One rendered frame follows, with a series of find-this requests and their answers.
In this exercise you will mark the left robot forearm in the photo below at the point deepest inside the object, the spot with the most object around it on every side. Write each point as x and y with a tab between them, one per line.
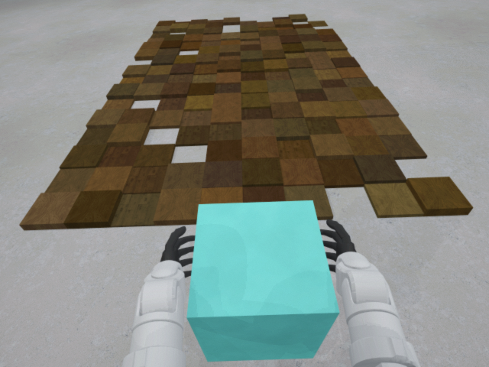
157	332

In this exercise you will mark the right robot hand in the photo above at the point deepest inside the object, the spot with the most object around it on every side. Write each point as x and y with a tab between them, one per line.
343	242

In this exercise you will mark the right robot forearm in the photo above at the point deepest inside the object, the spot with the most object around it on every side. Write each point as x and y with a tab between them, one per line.
377	338

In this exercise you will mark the carton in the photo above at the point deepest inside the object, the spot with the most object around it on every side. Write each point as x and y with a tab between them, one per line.
260	284

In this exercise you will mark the left robot hand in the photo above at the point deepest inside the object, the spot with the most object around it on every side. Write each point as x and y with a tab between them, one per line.
172	251

